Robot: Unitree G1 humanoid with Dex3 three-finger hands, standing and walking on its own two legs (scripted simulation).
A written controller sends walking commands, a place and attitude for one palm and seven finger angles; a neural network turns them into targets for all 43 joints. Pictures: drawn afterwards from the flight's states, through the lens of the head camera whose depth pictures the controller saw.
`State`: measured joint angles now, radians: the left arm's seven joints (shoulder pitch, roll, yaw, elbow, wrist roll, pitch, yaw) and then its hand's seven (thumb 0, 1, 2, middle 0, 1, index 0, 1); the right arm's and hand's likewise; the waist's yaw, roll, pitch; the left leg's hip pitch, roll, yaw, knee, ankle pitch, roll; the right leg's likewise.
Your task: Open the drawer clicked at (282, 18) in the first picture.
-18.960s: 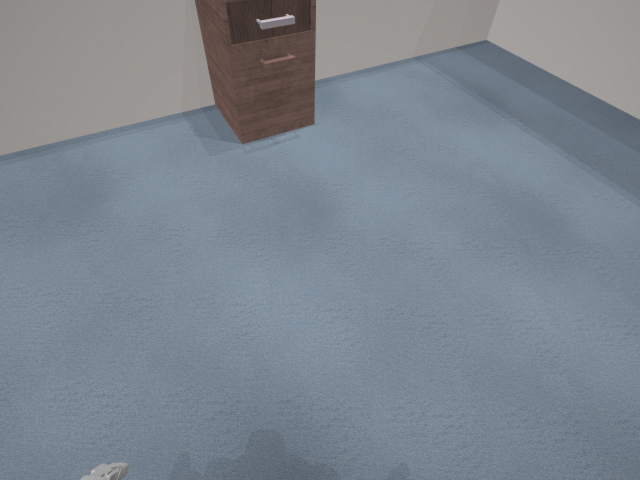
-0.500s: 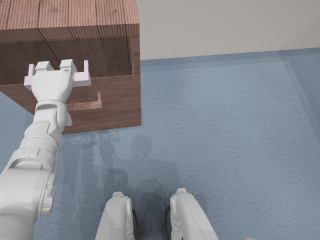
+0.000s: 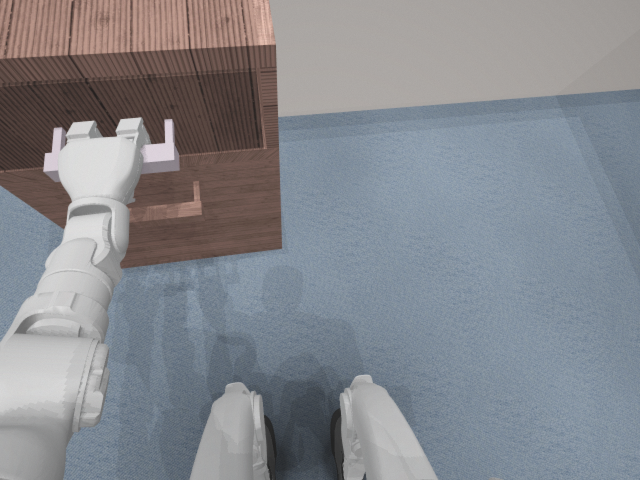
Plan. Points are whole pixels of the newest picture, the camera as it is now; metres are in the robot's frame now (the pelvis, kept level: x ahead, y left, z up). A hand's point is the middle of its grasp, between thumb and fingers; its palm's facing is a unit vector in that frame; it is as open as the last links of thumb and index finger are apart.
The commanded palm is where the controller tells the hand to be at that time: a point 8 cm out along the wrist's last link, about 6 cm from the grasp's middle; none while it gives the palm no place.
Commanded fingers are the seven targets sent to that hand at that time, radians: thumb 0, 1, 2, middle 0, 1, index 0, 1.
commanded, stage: close the thumb around the handle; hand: left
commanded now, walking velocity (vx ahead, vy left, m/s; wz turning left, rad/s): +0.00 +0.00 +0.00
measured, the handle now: (115, 146) +0.54 +0.24 -0.04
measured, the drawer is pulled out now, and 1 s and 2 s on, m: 0.00 0.09 0.21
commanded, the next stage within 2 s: pull the drawer open in 0.08 s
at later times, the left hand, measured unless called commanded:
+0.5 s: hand (121, 207) +0.46 +0.23 -0.06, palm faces -0.08 -0.05 -1.00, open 6.0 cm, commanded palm +0.44 +0.22 +0.00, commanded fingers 0.00 0.90 0.90 -0.40 -1.35 -0.40 -1.35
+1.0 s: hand (121, 252) +0.40 +0.23 -0.06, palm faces -0.06 -0.06 -1.00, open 6.0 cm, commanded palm +0.37 +0.22 +0.00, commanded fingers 0.00 0.90 0.90 -0.40 -1.35 -0.40 -1.35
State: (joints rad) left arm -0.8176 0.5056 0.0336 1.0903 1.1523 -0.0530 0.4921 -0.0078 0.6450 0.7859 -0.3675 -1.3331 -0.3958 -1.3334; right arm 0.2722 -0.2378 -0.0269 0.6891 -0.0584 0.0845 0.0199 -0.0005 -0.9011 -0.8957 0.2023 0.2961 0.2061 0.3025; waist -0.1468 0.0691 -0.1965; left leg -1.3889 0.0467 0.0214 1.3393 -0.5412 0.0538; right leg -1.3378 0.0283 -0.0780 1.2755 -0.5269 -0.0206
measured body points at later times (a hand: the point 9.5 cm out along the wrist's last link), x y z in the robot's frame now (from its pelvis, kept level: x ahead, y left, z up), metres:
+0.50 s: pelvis +0.01 +0.00 +0.01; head +0.18 +0.01 +0.43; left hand +0.46 +0.23 +0.00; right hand +0.05 -0.26 -0.12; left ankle +0.03 +0.09 -0.60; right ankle +0.03 -0.11 -0.60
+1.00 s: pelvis +0.02 +0.00 +0.02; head +0.16 +0.01 +0.45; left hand +0.40 +0.23 +0.00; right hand +0.12 -0.26 -0.11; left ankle +0.03 +0.09 -0.60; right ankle +0.03 -0.11 -0.60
